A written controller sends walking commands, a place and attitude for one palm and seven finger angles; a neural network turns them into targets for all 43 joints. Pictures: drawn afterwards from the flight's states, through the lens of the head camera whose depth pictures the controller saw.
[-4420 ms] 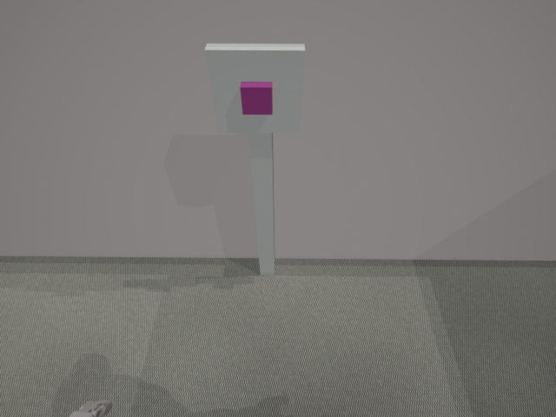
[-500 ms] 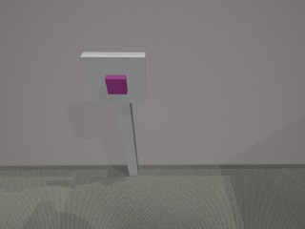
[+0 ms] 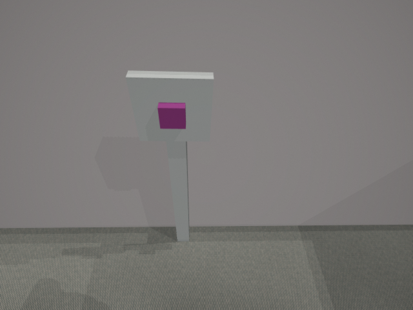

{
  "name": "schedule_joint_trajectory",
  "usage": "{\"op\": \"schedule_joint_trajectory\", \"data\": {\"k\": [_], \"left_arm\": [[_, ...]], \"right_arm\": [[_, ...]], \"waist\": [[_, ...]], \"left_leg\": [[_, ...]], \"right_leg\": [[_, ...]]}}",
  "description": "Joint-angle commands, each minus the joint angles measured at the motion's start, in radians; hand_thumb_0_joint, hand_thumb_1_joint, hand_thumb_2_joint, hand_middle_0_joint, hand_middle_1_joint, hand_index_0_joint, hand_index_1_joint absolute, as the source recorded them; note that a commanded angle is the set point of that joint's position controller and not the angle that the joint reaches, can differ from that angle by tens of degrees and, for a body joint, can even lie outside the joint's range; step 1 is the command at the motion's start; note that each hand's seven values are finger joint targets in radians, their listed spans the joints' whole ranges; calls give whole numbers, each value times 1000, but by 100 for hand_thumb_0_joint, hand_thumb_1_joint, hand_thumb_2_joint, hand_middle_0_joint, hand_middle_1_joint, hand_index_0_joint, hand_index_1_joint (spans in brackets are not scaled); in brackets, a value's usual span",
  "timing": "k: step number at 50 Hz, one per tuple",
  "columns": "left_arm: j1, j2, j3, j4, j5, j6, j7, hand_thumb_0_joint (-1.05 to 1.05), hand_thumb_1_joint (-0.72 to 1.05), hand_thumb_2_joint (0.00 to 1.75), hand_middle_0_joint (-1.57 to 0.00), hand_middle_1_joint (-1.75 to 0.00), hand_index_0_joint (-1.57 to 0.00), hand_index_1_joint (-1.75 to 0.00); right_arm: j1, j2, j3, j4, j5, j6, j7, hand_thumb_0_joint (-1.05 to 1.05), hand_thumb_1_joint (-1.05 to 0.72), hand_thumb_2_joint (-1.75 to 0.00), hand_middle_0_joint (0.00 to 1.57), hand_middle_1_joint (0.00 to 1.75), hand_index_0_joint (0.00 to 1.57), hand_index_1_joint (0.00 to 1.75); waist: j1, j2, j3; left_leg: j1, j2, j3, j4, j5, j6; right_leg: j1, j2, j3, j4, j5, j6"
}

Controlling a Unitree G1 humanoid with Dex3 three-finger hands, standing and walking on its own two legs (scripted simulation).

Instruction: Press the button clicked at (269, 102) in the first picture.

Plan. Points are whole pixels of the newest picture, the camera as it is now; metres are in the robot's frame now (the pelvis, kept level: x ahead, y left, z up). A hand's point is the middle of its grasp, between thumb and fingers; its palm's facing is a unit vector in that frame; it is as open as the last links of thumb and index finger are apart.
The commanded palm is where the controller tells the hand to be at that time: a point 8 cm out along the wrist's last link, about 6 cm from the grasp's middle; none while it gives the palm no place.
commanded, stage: look again from close up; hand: left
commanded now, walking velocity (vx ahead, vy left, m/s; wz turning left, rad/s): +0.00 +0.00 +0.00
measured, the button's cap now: (172, 115) +0.55 +0.12 +0.08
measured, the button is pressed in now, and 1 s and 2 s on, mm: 0 0 0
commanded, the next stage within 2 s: shuffle to correct the standing spot in 0.02 s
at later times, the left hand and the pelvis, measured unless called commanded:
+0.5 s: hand out of the picture -0.01 +0.14 -0.18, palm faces +0.07 -0.98 -0.17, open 7.4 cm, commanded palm none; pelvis +0.04 -0.03 -0.01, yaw +3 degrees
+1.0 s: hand (165, 299) +0.19 +0.10 -0.17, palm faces +0.03 -0.97 -0.23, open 7.4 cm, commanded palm none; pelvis +0.12 -0.10 -0.01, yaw +3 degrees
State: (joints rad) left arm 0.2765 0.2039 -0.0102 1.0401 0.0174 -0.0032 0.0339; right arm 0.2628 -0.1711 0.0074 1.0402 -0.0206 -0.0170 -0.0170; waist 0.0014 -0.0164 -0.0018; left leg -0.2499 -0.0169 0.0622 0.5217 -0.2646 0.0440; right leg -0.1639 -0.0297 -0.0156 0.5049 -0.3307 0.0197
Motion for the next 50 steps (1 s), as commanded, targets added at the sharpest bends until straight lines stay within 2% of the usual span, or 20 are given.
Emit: {"op": "schedule_joint_trajectory", "data": {"k": [1, 7, 11, 16, 18, 21, 22, 24, 26, 28, 29, 30, 31, 32, 34, 38, 44, 47, 49, 50], "left_arm": [[76, 77, 16, -26, 3, -8, 5, 0, 90, 90, -20, -30, -20, -30], [89, 72, 14, -6, 1, -12, 3, 0, 90, 90, -20, -30, -20, -30], [98, 56, 17, -1, 12, -3, -5, 0, 90, 90, -20, -30, -20, -30], [131, 47, 25, 6, 16, -7, -15, 0, 90, 90, -20, -30, -20, -30], [162, 47, 30, 9, 15, -10, -16, 0, 90, 90, -20, -30, -20, -30], [228, 73, 45, 31, 14, -18, -9, 0, 90, 90, -20, -30, -20, -30], [254, 93, 53, 37, 14, -19, -4, 0, 90, 90, -20, -30, -20, -30], [308, 78, 51, 54, 21, -24, 3, 0, 90, 90, -20, -30, -20, -30], [288, 73, 48, 60, 28, -26, 9, 0, 90, 90, -20, -30, -20, -30], [220, 72, 43, 48, 17, -20, 8, 0, 90, 90, -20, -30, -20, -30], [181, 61, 40, 38, 11, -16, 5, 0, 90, 90, -20, -30, -20, -30], [195, 21, 39, 18, 1, -11, -3, 0, 90, 90, -20, -30, -20, -30], [182, 16, 35, -16, 3, -19, -7, 0, 90, 90, -20, -30, -20, -30], [103, 42, 47, -22, 16, -7, -2, 0, 90, 90, -20, -30, -20, -30], [62, 32, 55, -27, 22, -1, -18, 0, 90, 90, -20, -30, -20, -30], [114, -20, 58, -12, 19, 29, -39, 0, 90, 90, -20, -30, -20, -30], [-30, -6, 69, -82, 13, 33, -52, 0, 90, 90, -20, -30, -20, -30], [1, 7, 75, -89, 11, 13, -52, 0, 90, 90, -20, -30, -20, -30], [140, 105, 90, -45, 13, -22, -32, 0, 90, 90, -20, -30, -20, -30], [150, 195, 103, -39, 15, -33, -18, 0, 90, 90, -20, -30, -20, -30]], "right_arm": [[27, -123, -18, -38, 5, -16, -7, 0, -90, -90, 20, 30, 20, 30], [38, -116, -16, -10, 6, -16, -7, 0, -90, -90, 20, 30, 20, 30], [51, -134, -32, 1, 2, -3, -8, 0, -90, -90, 20, 30, 20, 30], [65, -134, -48, -3, -1, -2, -14, 0, -90, -90, 20, 30, 20, 30], [60, -121, -50, -9, -1, -4, -14, 0, -90, -90, 20, 30, 20, 30], [33, -68, -39, -21, 0, -12, -14, 0, -90, -90, 20, 30, 20, 30], [16, -43, -34, -34, -1, -12, -13, 0, -90, -90, 20, 30, 20, 30], [-63, -27, -35, -58, -4, -11, -10, 0, -90, -90, 20, 30, 20, 30], [-81, -8, -34, -61, 2, -15, -6, 0, -90, -90, 20, 30, 20, 30], [14, -2, -31, -25, 2, -16, -9, 0, -90, -90, 20, 30, 20, 30], [138, -25, -40, 27, -2, -21, -13, 0, -90, -90, 20, 30, 20, 30], [242, -133, -60, 55, -14, -25, -27, 0, -90, -90, 20, 30, 20, 30], [307, -198, -72, 59, -11, -16, -34, 0, -90, -90, 20, 30, 20, 30], [284, -199, -70, 61, -9, -12, -38, 0, -90, -90, 20, 30, 20, 30], [163, -126, -56, 27, -8, -21, -41, 0, -90, -90, 20, 30, 20, 30], [90, -127, -59, -6, -9, -36, -39, 0, -90, -90, 20, 30, 20, 30], [86, -181, -89, -24, -20, -13, -32, 0, -90, -90, 20, 30, 20, 30], [56, -196, -96, -41, -22, 2, -27, 0, -90, -90, 20, 30, 20, 30], [79, -128, -82, -42, -10, 5, -9, 0, -90, -90, 20, 30, 20, 30], [120, -33, -61, -58, 3, 7, -3, 0, -90, -90, 20, 30, 20, 30]], "waist": [[11, 39, 64], [6, 18, 20], [-2, 58, 71], [2, 72, 71], [11, 56, 62], [30, -130, 43], [36, -205, 55], [62, -170, 105], [45, -103, 103], [-21, -99, 46], [-79, -67, 1], [-101, 158, -50], [-107, 266, -92], [-109, 200, -16], [-51, 132, 128], [-1, 158, 52], [-32, 209, 56], [-4, 211, 28], [51, -6, -69], [36, -269, -125]], "left_leg": [[-12, 132, -165, -177, 80, 19], [41, 129, -140, -151, 116, 16], [3, 176, -227, -209, -108, 54], [-37, 190, -259, -171, -109, 81], [-76, 167, -221, -115, -68, 73], [-196, 59, -40, 118, 24, 24], [-267, 27, 17, 210, -82, 6], [-373, 39, 28, 370, -275, 0], [-353, 53, 42, 321, -273, 2], [-111, 32, 82, 88, -93, 2], [90, 48, 56, -26, 87, 16], [291, 289, -268, -83, 310, 117], [348, 510, -523, -184, 492, 243], [252, 516, -509, -202, 475, 247], [91, 453, -369, -211, 476, 208], [53, 332, -83, -201, 528, 122], [54, 324, -50, -172, 459, 84], [8, 301, -57, -80, 362, 46], [-92, 166, 8, 137, 82, -40], [-202, 61, 44, 310, -316, -71]], "right_leg": [[-48, -43, 33, -78, 79, -41], [-38, -51, 34, -81, 88, -40], [-104, -18, -28, -13, -52, -42], [-112, -17, -32, 0, -52, -52], [-68, -35, -12, -29, -37, -59], [73, -128, 115, -119, 99, -108], [108, -196, 191, -153, 212, -147], [143, -264, 236, -160, 489, -233], [157, -237, 163, -94, 680, -243], [59, -149, 47, -3, 675, -181], [-29, -102, -8, 149, 624, -139], [-277, -11, -69, 373, 285, -63], [-407, 39, -56, 592, -252, -46], [-443, 8, 19, 701, -245, -53], [-479, -48, 34, 724, -139, -33], [-380, -48, -14, 611, 3, -3], [-313, -30, -77, 292, 41, 7], [-149, -6, -99, 103, 100, -5], [113, -98, -7, -50, 397, -9], [171, -334, 217, -80, 670, -77]]}}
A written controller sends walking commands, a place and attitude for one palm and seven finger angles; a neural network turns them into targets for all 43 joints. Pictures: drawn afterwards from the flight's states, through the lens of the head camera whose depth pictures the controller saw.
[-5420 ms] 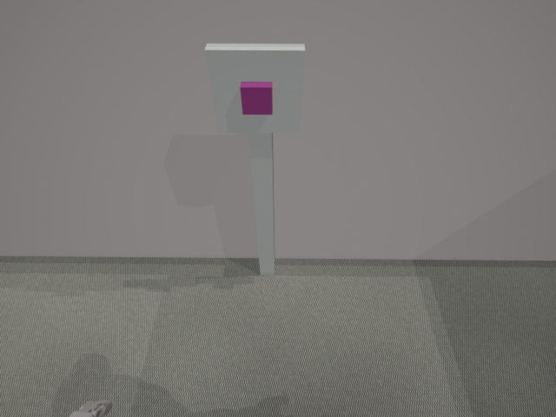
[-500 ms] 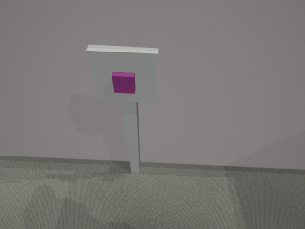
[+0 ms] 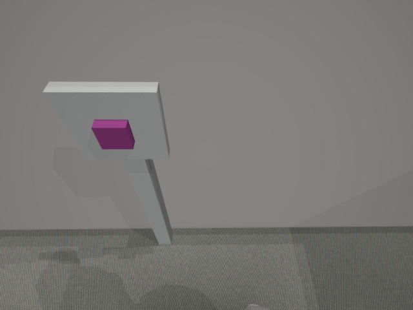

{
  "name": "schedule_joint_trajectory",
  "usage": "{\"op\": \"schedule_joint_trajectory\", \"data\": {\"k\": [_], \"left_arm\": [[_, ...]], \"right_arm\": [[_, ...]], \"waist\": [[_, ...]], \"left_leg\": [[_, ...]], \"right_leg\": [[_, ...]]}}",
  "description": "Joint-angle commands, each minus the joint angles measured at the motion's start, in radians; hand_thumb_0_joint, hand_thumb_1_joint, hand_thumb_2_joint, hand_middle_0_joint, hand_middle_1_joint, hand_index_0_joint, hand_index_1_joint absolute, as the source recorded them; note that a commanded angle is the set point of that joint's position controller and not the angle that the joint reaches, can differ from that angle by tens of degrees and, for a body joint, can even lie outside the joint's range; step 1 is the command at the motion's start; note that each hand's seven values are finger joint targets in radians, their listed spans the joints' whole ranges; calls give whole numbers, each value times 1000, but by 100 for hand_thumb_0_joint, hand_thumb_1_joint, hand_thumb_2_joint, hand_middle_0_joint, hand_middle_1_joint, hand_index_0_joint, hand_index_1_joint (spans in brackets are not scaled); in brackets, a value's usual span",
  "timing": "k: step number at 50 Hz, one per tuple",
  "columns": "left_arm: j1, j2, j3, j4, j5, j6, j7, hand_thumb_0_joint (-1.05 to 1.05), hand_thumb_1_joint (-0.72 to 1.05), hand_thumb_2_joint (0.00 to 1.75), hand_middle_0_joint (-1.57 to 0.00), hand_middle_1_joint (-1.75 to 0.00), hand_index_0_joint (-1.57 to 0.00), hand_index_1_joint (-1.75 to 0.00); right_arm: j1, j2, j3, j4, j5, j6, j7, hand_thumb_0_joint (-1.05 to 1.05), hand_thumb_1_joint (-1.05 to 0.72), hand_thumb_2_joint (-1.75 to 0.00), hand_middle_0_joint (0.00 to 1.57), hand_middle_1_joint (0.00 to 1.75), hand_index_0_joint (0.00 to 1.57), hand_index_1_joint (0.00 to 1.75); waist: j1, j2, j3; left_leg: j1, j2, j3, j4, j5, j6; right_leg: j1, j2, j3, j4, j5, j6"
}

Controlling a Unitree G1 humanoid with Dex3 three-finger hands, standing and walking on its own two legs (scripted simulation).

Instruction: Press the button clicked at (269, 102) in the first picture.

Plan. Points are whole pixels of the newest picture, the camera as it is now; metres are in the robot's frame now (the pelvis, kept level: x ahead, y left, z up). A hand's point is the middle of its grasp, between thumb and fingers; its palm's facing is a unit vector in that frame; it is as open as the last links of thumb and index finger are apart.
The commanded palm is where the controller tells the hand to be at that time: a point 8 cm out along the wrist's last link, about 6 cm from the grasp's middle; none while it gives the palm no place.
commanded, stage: come to a stop and stand still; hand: left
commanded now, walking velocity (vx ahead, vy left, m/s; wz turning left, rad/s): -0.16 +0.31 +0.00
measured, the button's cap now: (114, 133) +0.43 +0.21 +0.08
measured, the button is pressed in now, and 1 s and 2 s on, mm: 0 0 0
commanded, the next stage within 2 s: look again from close up in 1.48 s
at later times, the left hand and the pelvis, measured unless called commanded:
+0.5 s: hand out of the picture -0.01 +0.20 -0.18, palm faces +0.10 -0.98 -0.19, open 7.4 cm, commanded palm none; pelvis -0.03 +0.00 +0.01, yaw +3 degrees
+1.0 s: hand out of the picture -0.03 +0.13 -0.16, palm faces +0.05 -0.98 -0.19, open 7.3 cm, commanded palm none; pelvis -0.02 -0.03 +0.01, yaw +2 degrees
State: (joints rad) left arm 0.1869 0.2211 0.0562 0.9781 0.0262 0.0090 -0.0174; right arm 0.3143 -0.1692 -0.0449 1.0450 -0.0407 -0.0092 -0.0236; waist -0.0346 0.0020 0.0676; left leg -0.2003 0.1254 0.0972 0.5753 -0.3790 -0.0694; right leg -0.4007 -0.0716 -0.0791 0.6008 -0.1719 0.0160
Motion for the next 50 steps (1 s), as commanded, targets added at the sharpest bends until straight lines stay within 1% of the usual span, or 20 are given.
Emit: {"op": "schedule_joint_trajectory", "data": {"k": [1, 2, 3, 5, 10, 16, 18, 19, 20, 21, 22, 25, 27, 36, 39, 41, 42, 44, 47, 50], "left_arm": [[233, 197, 29, 1, -1, -39, 35, 0, 90, 90, -20, -30, -20, -30], [176, 194, 27, -11, 2, -43, 39, 0, 90, 90, -20, -30, -20, -30], [126, 169, 21, -26, 1, -41, 46, 0, 90, 90, -20, -30, -20, -30], [75, 142, 18, -48, 2, -29, 58, 0, 90, 90, -20, -30, -20, -30], [55, 169, 35, -74, 3, -18, 71, 0, 90, 90, -20, -30, -20, -30], [35, 182, 41, -87, 15, 0, 63, 0, 90, 90, -20, -30, -20, -30], [13, 175, 36, -84, 7, 9, 60, 0, 90, 90, -20, -30, -20, -30], [4, 148, 30, -83, 4, 14, 58, 0, 90, 90, -20, -30, -20, -30], [9, 92, 16, -85, -4, 19, 54, 0, 90, 90, -20, -30, -20, -30], [23, 20, 0, -96, -13, 22, 46, 0, 90, 90, -20, -30, -20, -30], [3, 22, -3, -98, -6, 19, 42, 0, 90, 90, -20, -30, -20, -30], [76, 19, 1, -22, 7, 7, 22, 0, 90, 90, -20, -30, -20, -30], [102, 1, -6, 9, 7, 3, 20, 0, 90, 90, -20, -30, -20, -30], [99, -45, -32, 62, -14, -7, 37, 0, 90, 90, -20, -30, -20, -30], [179, -24, -32, 112, -16, -24, 48, 0, 90, 90, -20, -30, -20, -30], [212, 3, -39, 143, -18, -34, 54, 0, 90, 90, -20, -30, -20, -30], [214, 9, -38, 151, -17, -39, 55, 0, 90, 90, -20, -30, -20, -30], [191, -2, -45, 150, -20, -39, 58, 0, 90, 90, -20, -30, -20, -30], [187, -15, -49, 143, -22, -38, 59, 0, 90, 90, -20, -30, -20, -30], [194, -20, -50, 145, -22, -37, 61, 0, 90, 90, -20, -30, -20, -30]], "right_arm": [[62, -54, -12, -77, 30, 9, -5, 0, -90, -90, 20, 30, 20, 30], [66, -34, -14, -73, 34, 20, -10, 0, -90, -90, 20, 30, 20, 30], [55, -56, -16, -65, 31, 28, -10, 0, -90, -90, 20, 30, 20, 30], [11, -67, -17, -47, 29, 37, 0, 0, -90, -90, 20, 30, 20, 30], [-43, -80, -22, -76, 21, 66, 20, 0, -90, -90, 20, 30, 20, 30], [-47, -55, -13, -109, 26, 48, 32, 0, -90, -90, 20, 30, 20, 30], [45, -49, -7, -85, 26, 36, 30, 0, -90, -90, 20, 30, 20, 30], [97, -45, -4, -62, 26, 31, 27, 0, -90, -90, 20, 30, 20, 30], [129, -82, -7, -54, 20, 25, 20, 0, -90, -90, 20, 30, 20, 30], [101, -140, -13, -77, 7, 21, 15, 0, -90, -90, 20, 30, 20, 30], [31, -162, -13, -109, 3, 20, 7, 0, -90, -90, 20, 30, 20, 30], [-59, -108, 7, -107, 10, -3, -5, 0, -90, -90, 20, 30, 20, 30], [-18, -97, 8, -87, 15, -16, -9, 0, -90, -90, 20, 30, 20, 30], [111, -98, 12, 23, 15, -17, -30, 0, -90, -90, 20, 30, 20, 30], [97, -69, 16, 46, 28, -18, -26, 0, -90, -90, 20, 30, 20, 30], [88, -18, 30, 54, 36, -25, -18, 0, -90, -90, 20, 30, 20, 30], [85, -10, 33, 66, 32, -18, -17, 0, -90, -90, 20, 30, 20, 30], [90, -8, 34, 85, 29, -6, -15, 0, -90, -90, 20, 30, 20, 30], [95, 6, 41, 112, 29, -5, -16, 0, -90, -90, 20, 30, 20, 30], [92, 10, 42, 119, 29, 0, -17, 0, -90, -90, 20, 30, 20, 30]], "waist": [[81, -218, -190], [59, -334, -200], [60, -354, -170], [57, -211, -127], [66, -139, -133], [67, -184, -121], [20, -168, -134], [-4, -118, -127], [-15, 37, -105], [-1, 277, -39], [5, 276, 30], [58, 137, 25], [47, 92, 19], [9, 107, -61], [42, 35, -93], [40, -13, -69], [37, -110, -78], [28, -156, -38], [31, -41, 6], [34, -29, 39]], "left_leg": [[-203, -87, -87, 347, -292, 60], [-216, -86, -101, 431, -289, 57], [-242, -82, -115, 502, -254, 50], [-279, -88, -99, 571, -160, 32], [-295, -97, -103, 575, -70, 8], [-149, -111, -44, 232, -75, 42], [36, -134, -4, 23, 17, 59], [152, -131, 9, -118, 72, 59], [160, -57, -80, -235, -5, 80], [28, 133, -341, -381, -167, 151], [-124, 204, -448, -462, -226, 225], [-111, 137, -328, -423, -88, 231], [-51, 108, -271, -411, 31, 221], [131, 139, -236, -257, 664, 238], [38, 62, -182, -172, 556, 153], [-62, -18, -117, -182, 304, 97], [-47, -36, -91, -180, 249, 84], [-24, -44, -73, -180, 190, 72], [8, -28, -90, -202, 249, 77], [5, -27, -91, -201, 240, 75]], "right_leg": [[309, -342, 283, -181, 662, -139], [267, -338, 327, -188, 671, -164], [247, -332, 336, -192, 669, -185], [229, -288, 241, -174, 666, -182], [184, -315, 225, -240, 392, -207], [91, -269, 246, -322, -106, -194], [-7, -208, 204, -317, -248, -141], [-74, -159, 168, -274, -327, -102], [-114, -84, 97, -160, -362, -53], [-145, 19, 0, 16, -347, -4], [-130, 41, 13, 159, -317, -4], [-110, 36, 81, 375, -195, -18], [-113, 36, 72, 393, -157, -9], [52, 29, 47, 18, -247, 1], [274, 4, 74, -249, 43, -12], [349, -88, 126, -210, 277, -50], [334, -86, 144, -194, 327, -69], [279, -81, 137, -226, 276, -77], [224, -55, 133, -243, 165, -70], [205, -45, 139, -266, 114, -68]]}}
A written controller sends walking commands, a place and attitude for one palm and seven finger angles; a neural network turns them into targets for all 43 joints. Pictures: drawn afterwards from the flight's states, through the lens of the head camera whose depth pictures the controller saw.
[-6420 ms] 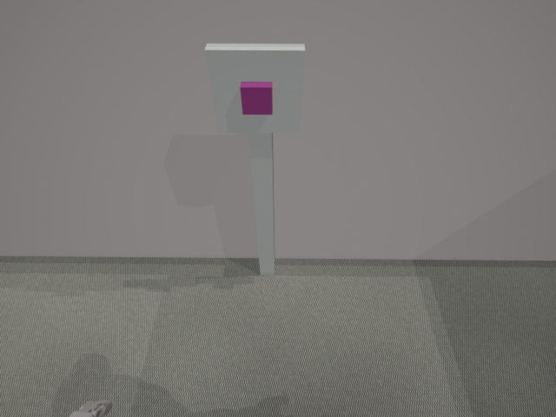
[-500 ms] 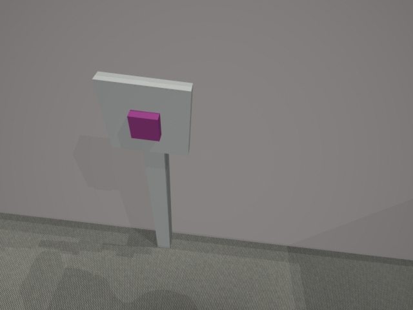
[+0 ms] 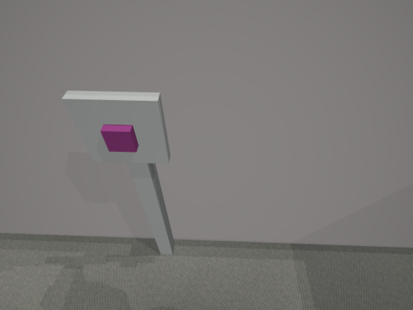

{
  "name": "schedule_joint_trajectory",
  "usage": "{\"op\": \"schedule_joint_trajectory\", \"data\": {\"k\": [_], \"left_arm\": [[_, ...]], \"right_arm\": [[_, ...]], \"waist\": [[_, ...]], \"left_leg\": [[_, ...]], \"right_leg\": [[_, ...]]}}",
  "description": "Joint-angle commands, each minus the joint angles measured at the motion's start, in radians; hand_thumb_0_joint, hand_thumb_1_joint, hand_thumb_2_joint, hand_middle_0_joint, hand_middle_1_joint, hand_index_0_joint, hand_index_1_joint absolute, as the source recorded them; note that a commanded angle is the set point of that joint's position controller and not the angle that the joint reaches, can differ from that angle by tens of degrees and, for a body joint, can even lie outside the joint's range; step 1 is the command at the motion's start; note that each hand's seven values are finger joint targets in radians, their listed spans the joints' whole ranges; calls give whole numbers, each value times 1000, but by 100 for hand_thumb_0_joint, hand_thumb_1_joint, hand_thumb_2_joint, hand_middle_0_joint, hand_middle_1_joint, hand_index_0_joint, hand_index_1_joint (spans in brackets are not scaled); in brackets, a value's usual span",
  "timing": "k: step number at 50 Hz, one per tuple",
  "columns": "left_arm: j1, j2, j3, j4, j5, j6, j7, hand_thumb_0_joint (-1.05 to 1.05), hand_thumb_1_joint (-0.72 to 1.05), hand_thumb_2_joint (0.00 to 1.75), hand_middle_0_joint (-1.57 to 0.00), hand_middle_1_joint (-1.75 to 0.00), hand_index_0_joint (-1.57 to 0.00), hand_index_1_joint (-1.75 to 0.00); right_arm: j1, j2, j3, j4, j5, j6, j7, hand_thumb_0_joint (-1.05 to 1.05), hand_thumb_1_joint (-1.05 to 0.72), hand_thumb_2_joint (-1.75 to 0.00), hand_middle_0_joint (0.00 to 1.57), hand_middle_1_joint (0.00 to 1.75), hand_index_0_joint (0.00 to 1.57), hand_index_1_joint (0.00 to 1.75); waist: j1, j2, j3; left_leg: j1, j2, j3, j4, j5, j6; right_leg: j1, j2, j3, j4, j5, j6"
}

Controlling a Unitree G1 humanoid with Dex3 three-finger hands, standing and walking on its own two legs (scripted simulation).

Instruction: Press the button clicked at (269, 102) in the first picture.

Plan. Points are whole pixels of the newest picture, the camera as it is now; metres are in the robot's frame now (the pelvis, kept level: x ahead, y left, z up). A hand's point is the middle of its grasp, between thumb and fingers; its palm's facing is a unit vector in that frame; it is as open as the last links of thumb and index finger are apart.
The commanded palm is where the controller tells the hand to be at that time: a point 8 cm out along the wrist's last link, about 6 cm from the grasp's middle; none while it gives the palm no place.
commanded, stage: come to a stop and stand still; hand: left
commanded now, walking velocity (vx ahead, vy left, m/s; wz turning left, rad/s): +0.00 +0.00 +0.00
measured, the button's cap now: (120, 137) +0.46 +0.22 +0.07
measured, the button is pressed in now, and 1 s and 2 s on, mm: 0 0 0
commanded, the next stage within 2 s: look again from close up in 0.48 s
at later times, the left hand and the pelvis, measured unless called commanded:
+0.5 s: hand out of the picture -0.05 +0.11 -0.17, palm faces +0.08 -0.99 -0.13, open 7.4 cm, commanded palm none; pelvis -0.01 -0.03 +0.00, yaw +1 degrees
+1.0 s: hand out of the picture +0.06 +0.26 -0.16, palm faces +0.03 -0.96 -0.29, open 7.4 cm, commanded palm none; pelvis -0.02 +0.03 +0.00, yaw +0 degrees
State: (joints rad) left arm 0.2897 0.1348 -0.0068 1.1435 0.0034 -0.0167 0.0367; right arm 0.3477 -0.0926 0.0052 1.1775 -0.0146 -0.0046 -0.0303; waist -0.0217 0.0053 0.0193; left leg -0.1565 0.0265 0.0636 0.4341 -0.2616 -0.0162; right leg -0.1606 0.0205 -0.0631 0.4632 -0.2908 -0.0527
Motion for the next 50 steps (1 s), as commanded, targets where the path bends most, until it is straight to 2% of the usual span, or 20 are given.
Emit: {"op": "schedule_joint_trajectory", "data": {"k": [1, 8, 9, 15, 19, 22, 28, 29, 30, 31, 32, 33, 34, 35, 37, 38, 40, 41, 43, 50], "left_arm": [[94, 66, 13, -22, 1, -12, 7, 0, 90, 90, -20, -30, -20, -30], [109, 67, 17, -25, 2, -16, 6, 0, 90, 90, -20, -30, -20, -30], [113, 65, 18, -24, 4, -15, 7, 0, 90, 90, -20, -30, -20, -30], [129, 62, 21, -21, 6, -17, 8, 0, 90, 90, -20, -30, -20, -30], [135, 62, 23, -20, 6, -16, 7, 0, 90, 90, -20, -30, -20, -30], [137, 61, 24, -20, 5, -17, 6, 0, 90, 90, -20, -30, -20, -30], [139, 62, 24, -20, 4, -19, 5, 0, 90, 90, -20, -30, -20, -30], [111, 258, 29, -111, 32, -19, 10, 0, 90, 90, -20, -30, -20, -30], [125, 182, 48, -97, 14, -25, 21, 0, 90, 90, -20, -30, -20, -30], [129, 178, 44, -113, 15, -28, 20, 0, 90, 90, -20, -30, -20, -30], [128, 178, 53, -128, 18, -26, 19, 0, 90, 90, -20, -30, -20, -30], [106, 181, 56, -143, 20, -21, 19, 0, 90, 90, -20, -30, -20, -30], [74, 187, 56, -160, 22, -19, 18, 0, 90, 90, -20, -30, -20, -30], [40, 193, 58, -170, 21, -19, 17, 0, 90, 90, -20, -30, -20, -30], [-1, 189, 55, -182, 17, -19, 14, 0, 90, 90, -20, -30, -20, -30], [-7, 187, 55, -182, 14, -19, 13, 0, 90, 90, -20, -30, -20, -30], [-4, 197, 53, -176, 10, -14, 7, 0, 90, 90, -20, -30, -20, -30], [0, 205, 51, -169, 9, -13, 6, 0, 90, 90, -20, -30, -20, -30], [-22, 217, 47, -165, 8, -10, 2, 0, 90, 90, -20, -30, -20, -30], [-104, 271, 44, -171, 12, -2, -9, 0, 90, 90, -20, -30, -20, -30]], "right_arm": [[64, -63, -8, -13, 2, -4, -11, 0, -90, -90, 20, 30, 20, 30], [51, -65, -8, -23, 2, -2, -14, 0, -90, -90, 20, 30, 20, 30], [47, -65, -9, -25, 3, -1, -15, 0, -90, -90, 20, 30, 20, 30], [40, -67, -10, -36, 3, 1, -18, 0, -90, -90, 20, 30, 20, 30], [41, -68, -9, -37, 2, 4, -18, 0, -90, -90, 20, 30, 20, 30], [44, -71, -9, -41, 1, 0, -18, 0, -90, -90, 20, 30, 20, 30], [51, -74, -7, -41, 1, -6, -19, 0, -90, -90, 20, 30, 20, 30], [-54, -232, -35, -184, 2, 10, -10, 0, -90, -90, 20, 30, 20, 30], [-34, -151, -34, -190, -4, 1, -15, 0, -90, -90, 20, 30, 20, 30], [-3, -156, -42, -190, -4, -2, -18, 0, -90, -90, 20, 30, 20, 30], [-9, -161, -48, -194, 2, 1, -20, 0, -90, -90, 20, 30, 20, 30], [-21, -165, -55, -203, 4, 7, -19, 0, -90, -90, 20, 30, 20, 30], [-37, -172, -56, -213, 2, 9, -12, 0, -90, -90, 20, 30, 20, 30], [-41, -174, -58, -213, 1, 7, -9, 0, -90, -90, 20, 30, 20, 30], [-24, -191, -55, -200, -4, -5, -6, 0, -90, -90, 20, 30, 20, 30], [-25, -209, -53, -196, -7, -12, -5, 0, -90, -90, 20, 30, 20, 30], [-57, -227, -50, -193, -5, -25, -6, 0, -90, -90, 20, 30, 20, 30], [-79, -243, -49, -197, -4, -28, -6, 0, -90, -90, 20, 30, 20, 30], [-110, -269, -47, -204, -4, -28, -5, 0, -90, -90, 20, 30, 20, 30], [-172, -338, -47, -206, -8, -35, 7, 0, -90, -90, 20, 30, 20, 30]], "waist": [[19, -29, 89], [19, -17, 80], [20, -36, 83], [19, -28, 82], [22, -38, 100], [22, -14, 86], [25, -10, 71], [-7, -29, 224], [24, -72, 55], [23, -77, -70], [28, -82, -107], [23, -74, -91], [19, -66, -60], [6, -76, -20], [-9, -51, 39], [-2, -17, 48], [21, 94, 17], [31, 79, -2], [32, 35, 7], [35, 37, -5]], "left_leg": [[-39, 73, -56, -64, 114, 21], [-26, 71, -49, -60, 110, 13], [-26, 71, -46, -53, 109, 12], [-23, 67, -38, -45, 97, 5], [-28, 67, -37, -45, 79, 4], [-28, 68, -41, -48, 94, 5], [-29, 74, -49, -62, 111, 6], [-112, 24, -77, 95, 113, 16], [-133, 31, -55, 132, -27, 28], [-154, 6, -71, 190, -55, 32], [-178, 4, -74, 231, -90, 37], [-192, 13, -84, 250, -112, 39], [-187, 16, -75, 236, -105, 39], [-157, 28, -79, 192, -78, 42], [-66, 39, -97, 64, 52, 52], [-55, 60, -119, 25, 101, 62], [-61, 86, -164, -9, 225, 76], [-66, 94, -173, -13, 266, 81], [-90, 95, -177, -41, 216, 81], [-81, 103, -208, -119, 184, 82]], "right_leg": [[-36, -139, 123, -136, 218, 1], [-31, -140, 136, -162, 229, 5], [-26, -137, 134, -168, 242, 14], [-27, -143, 143, -188, 247, 28], [-43, -137, 152, -213, 169, 32], [-31, -139, 150, -209, 181, 30], [-10, -134, 138, -189, 214, 22], [-102, -145, 144, -160, 516, 79], [-12, -217, 215, -131, 472, 82], [94, -236, 238, -119, 548, 58], [126, -247, 257, -122, 549, 37], [106, -257, 263, -129, 456, -6], [76, -248, 249, -135, 401, -40], [10, -242, 230, -140, 283, -75], [-103, -189, 185, -136, 127, -59], [-111, -151, 162, -121, 101, -40], [-48, -112, 116, -61, 187, -15], [-11, -108, 105, -49, 217, -8], [8, -110, 102, -57, 192, -1], [25, -113, 87, -63, 154, 15]]}}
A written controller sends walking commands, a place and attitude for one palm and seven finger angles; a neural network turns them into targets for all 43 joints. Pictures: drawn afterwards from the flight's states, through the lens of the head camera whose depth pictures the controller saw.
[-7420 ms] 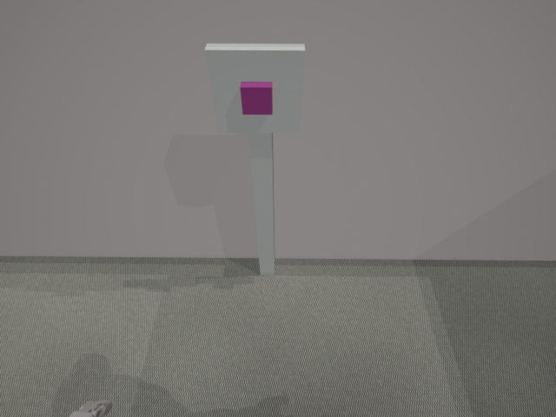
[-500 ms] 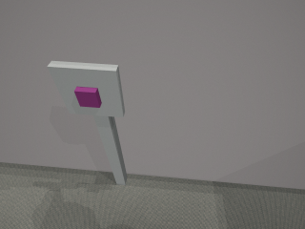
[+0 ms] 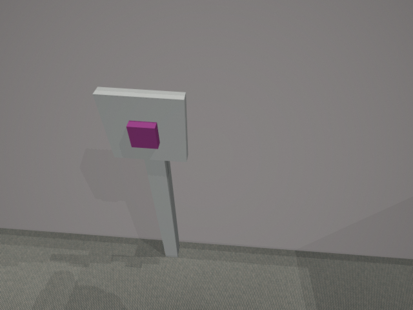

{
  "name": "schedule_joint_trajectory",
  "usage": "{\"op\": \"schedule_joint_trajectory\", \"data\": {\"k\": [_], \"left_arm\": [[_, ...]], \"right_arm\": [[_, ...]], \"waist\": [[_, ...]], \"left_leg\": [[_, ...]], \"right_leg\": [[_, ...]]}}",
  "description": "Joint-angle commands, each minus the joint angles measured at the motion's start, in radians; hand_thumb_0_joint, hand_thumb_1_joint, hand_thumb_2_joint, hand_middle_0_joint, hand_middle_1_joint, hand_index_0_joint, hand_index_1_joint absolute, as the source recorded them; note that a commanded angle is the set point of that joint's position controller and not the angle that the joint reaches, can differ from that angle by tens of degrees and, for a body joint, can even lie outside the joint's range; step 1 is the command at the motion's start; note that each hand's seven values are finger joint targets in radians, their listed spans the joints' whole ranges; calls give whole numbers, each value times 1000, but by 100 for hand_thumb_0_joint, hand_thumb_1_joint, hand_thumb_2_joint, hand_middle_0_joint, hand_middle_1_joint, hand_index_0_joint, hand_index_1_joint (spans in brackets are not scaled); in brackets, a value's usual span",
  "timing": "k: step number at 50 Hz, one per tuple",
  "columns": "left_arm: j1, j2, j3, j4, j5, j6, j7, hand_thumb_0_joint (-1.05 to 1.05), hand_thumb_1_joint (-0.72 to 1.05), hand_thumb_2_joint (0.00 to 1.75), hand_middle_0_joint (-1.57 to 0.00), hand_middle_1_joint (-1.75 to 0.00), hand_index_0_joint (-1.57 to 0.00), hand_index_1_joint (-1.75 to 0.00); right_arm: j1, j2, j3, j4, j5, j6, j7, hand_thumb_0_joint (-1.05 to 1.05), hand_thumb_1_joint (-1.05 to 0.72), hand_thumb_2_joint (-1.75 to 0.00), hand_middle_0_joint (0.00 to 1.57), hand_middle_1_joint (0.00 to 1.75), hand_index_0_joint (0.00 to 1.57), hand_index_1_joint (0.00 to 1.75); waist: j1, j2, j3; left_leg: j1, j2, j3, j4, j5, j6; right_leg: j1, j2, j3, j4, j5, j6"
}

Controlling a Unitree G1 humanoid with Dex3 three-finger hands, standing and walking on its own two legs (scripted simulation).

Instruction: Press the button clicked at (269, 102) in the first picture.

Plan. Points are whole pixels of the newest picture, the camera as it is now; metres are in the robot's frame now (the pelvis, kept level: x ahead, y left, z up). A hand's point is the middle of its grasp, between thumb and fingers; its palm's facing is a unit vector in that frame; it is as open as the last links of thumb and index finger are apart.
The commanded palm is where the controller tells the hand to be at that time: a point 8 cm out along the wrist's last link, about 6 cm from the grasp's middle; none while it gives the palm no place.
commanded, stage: look again from close up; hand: left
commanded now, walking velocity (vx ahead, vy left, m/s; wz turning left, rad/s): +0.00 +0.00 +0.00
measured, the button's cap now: (144, 134) +0.48 +0.19 +0.07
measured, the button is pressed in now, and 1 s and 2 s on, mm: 0 0 0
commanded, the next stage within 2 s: raise the hand and make a fist in 0.12 s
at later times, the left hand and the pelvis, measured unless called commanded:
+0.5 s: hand (87, 294) +0.16 +0.23 -0.03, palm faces +0.08 -0.99 -0.08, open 6.5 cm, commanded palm +0.10 +0.29 -0.05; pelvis -0.04 +0.01 -0.06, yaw +2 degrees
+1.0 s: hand (90, 283) +0.17 +0.23 -0.01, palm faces +0.03 -1.00 -0.05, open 3.3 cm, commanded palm +0.13 +0.27 +0.00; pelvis -0.01 -0.02 -0.07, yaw +2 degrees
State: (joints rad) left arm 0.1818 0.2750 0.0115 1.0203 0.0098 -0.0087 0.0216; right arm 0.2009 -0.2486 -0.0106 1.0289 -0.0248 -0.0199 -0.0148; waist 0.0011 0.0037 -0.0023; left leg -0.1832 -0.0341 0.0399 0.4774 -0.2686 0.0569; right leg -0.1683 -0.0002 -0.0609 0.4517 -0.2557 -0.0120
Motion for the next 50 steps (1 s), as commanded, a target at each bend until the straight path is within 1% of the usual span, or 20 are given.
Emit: {"op": "schedule_joint_trajectory", "data": {"k": [1, 10, 11, 12, 13, 14, 15, 16, 18, 20, 21, 23, 25, 26, 29, 31, 36, 39, 45, 50], "left_arm": [[-2, 137, 24, -48, 5, -10, 5, 0, 90, 90, -20, -30, -20, -30], [-30, 161, 17, -36, 8, -2, 1, 0, 90, 90, -20, -30, -20, -30], [68, 56, -6, -24, 15, -14, 40, 0, 90, 90, -20, -30, -20, -30], [-627, 503, 478, -1373, -130, -198, 25, 0, 90, 90, -23, -33, -23, -33], [-44, 310, 304, -1075, -83, -175, -17, 0, 90, 90, -25, -36, -25, -36], [192, 60, 164, -1010, -169, -108, -34, 0, 90, 90, -28, -39, -28, -39], [174, 8, 150, -1018, -176, -134, -59, 0, 90, 90, -31, -42, -31, -42], [157, 8, 159, -1057, -212, -196, -86, 0, 90, 90, -34, -45, -34, -45], [293, 14, 231, -886, -241, -326, -154, 0, 90, 90, -39, -51, -39, -51], [313, 12, 267, -780, -298, -489, -263, 0, 90, 90, -45, -57, -45, -57], [296, 13, 266, -773, -321, -577, -327, 0, 90, 90, -47, -60, -47, -60], [227, 105, 320, -833, -353, -710, -456, 0, 90, 90, -53, -66, -53, -66], [195, 178, 359, -925, -385, -686, -527, 0, 90, 90, -58, -72, -58, -72], [206, 192, 375, -967, -410, -639, -541, 0, 90, 90, -61, -75, -61, -75], [163, 225, 396, -1177, -449, -525, -516, 0, 90, 90, -69, -84, -69, -84], [181, 212, 389, -1289, -426, -486, -464, 0, 90, 90, -75, -90, -75, -90], [251, 173, 377, -1253, -371, -437, -398, 0, 90, 90, -89, -105, -89, -105], [274, 169, 388, -1176, -387, -415, -436, 0, 90, 90, -97, -114, -97, -114], [316, 185, 429, -1210, -441, -412, -489, 0, 90, 90, -113, -132, -113, -132], [299, 177, 402, -1228, -431, -417, -469, 0, 90, 90, -127, -147, -127, -147]], "right_arm": [[-31, -190, -30, -59, 3, -20, -8, 0, -90, -90, 20, 30, 20, 30], [-65, -227, -28, -46, 7, -18, -2, 0, -90, -90, 20, 30, 20, 30], [-18, -149, -6, -89, 27, -21, -3, 0, -90, -90, 20, 30, 20, 30], [6, -205, -69, -408, 59, -129, -12, 0, -90, -90, 20, 30, 20, 30], [-94, -165, -41, -413, 43, -212, -42, 0, -90, -90, 20, 30, 20, 30], [-61, -127, -41, -410, 36, -238, -23, 0, -90, -90, 20, 30, 20, 30], [-6, -117, -51, -387, 53, -254, -5, 0, -90, -90, 20, 30, 20, 30], [-43, -145, -67, -441, 39, -271, -2, 0, -90, -90, 20, 30, 20, 30], [-45, -158, -70, -469, 31, -271, -1, 0, -90, -90, 20, 30, 20, 30], [-77, -157, -74, -509, 39, -282, 4, 0, -90, -90, 20, 30, 20, 30], [-93, -159, -75, -536, 42, -297, 5, 0, -90, -90, 20, 30, 20, 30], [-91, -165, -79, -589, 49, -331, 12, 0, -90, -90, 20, 30, 20, 30], [-86, -172, -76, -652, 60, -334, 13, 0, -90, -90, 20, 30, 20, 30], [-76, -169, -69, -684, 70, -329, 8, 0, -90, -90, 20, 30, 20, 30], [-51, -159, -54, -712, 84, -312, -20, 0, -90, -90, 20, 30, 20, 30], [-26, -138, -50, -699, 80, -302, -34, 0, -90, -90, 20, 30, 20, 30], [-1, -107, -53, -630, 65, -274, -49, 0, -90, -90, 20, 30, 20, 30], [-17, -107, -48, -621, 65, -268, -50, 0, -90, -90, 20, 30, 20, 30], [-11, -105, -45, -642, 72, -278, -45, 0, -90, -90, 20, 30, 20, 30], [-7, -110, -44, -646, 73, -280, -42, 0, -90, -90, 20, 30, 20, 30]], "waist": [[12, 28, 12], [7, 14, -7], [-1, -14, 34], [-46, 31, -406], [44, 233, -317], [-4, 264, -210], [-15, 197, -102], [-16, 183, -25], [-10, -28, -16], [2, -205, -15], [7, -233, -30], [20, -136, -174], [50, 17, -308], [55, 36, -347], [38, 65, -368], [29, 120, -350], [-16, 65, -296], [-15, 46, -280], [14, 27, -381], [12, 37, -337]], "left_leg": [[-45, 163, -185, -164, 201, 8], [0, 167, -189, -203, 190, -4], [-13, 181, -108, -68, 393, -36], [215, 80, -212, -98, 576, -130], [326, 142, -215, -67, 708, -131], [196, 114, -189, -99, 578, -161], [126, 103, -177, -82, 443, -148], [22, 79, -165, -5, 313, -132], [-224, 46, -156, 124, 13, -109], [-465, 18, -132, 249, -221, -89], [-568, 7, -114, 322, -284, -77], [-662, 3, -89, 459, -274, -63], [-642, 11, -95, 472, -304, -54], [-631, 15, -110, 450, -345, -50], [-600, 24, -122, 438, -292, -29], [-548, 32, -127, 433, -202, -25], [-547, 37, -108, 496, 33, -28], [-572, 35, -105, 508, 59, -31], [-541, 30, -99, 493, 120, -31], [-508, 30, -95, 451, 108, -30]], "right_leg": [[33, -96, 84, -54, 123, -23], [28, -102, 83, -71, 107, -10], [-30, -116, 79, -2, 161, 9], [-35, 4, -38, 83, 286, -28], [-202, -5, -7, 162, 32, -25], [-245, -14, -23, 198, -98, -15], [-292, -8, -9, 185, -90, -9], [-326, -1, -27, 172, -71, -17], [-433, 16, -67, 209, -88, -20], [-566, 11, -36, 315, -288, -20], [-620, 8, -7, 364, -375, -21], [-651, 1, 74, 441, -432, -28], [-629, 0, 118, 480, -439, -32], [-609, 0, 125, 469, -454, -29], [-541, 17, 125, 437, -395, -21], [-525, 26, 99, 425, -303, -27], [-498, 33, 69, 427, -49, -14], [-464, 26, 86, 416, 6, -4], [-324, -8, 135, 382, 170, 32], [-347, 1, 110, 365, 115, 19]]}}
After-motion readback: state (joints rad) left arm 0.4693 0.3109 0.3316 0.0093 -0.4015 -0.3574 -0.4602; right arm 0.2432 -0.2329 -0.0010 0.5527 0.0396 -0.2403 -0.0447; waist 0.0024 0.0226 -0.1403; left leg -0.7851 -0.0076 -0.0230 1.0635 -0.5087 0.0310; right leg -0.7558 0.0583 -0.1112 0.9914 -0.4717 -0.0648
